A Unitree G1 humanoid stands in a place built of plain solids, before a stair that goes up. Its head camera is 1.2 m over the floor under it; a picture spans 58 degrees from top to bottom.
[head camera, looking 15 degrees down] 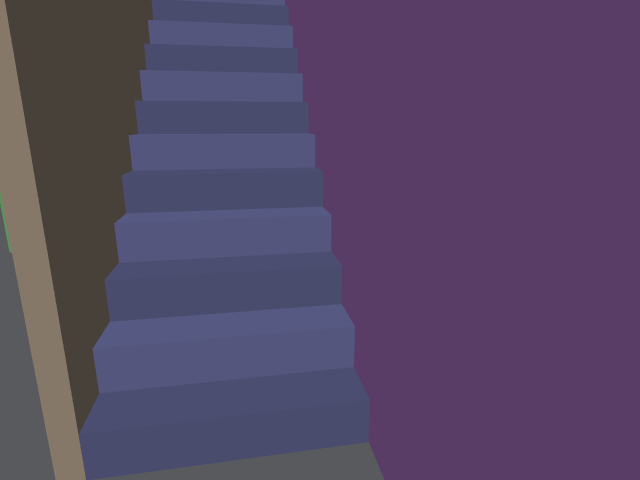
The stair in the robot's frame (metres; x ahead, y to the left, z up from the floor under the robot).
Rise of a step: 0.19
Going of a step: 0.24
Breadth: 1.02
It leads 11 degrees to the left of straight ahead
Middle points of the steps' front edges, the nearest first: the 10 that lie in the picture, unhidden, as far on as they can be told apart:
1.33 0.31 0.19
1.56 0.36 0.38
1.80 0.40 0.57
2.03 0.44 0.76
2.26 0.49 0.95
2.49 0.53 1.14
2.72 0.57 1.33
2.96 0.62 1.52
3.19 0.66 1.71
3.42 0.70 1.91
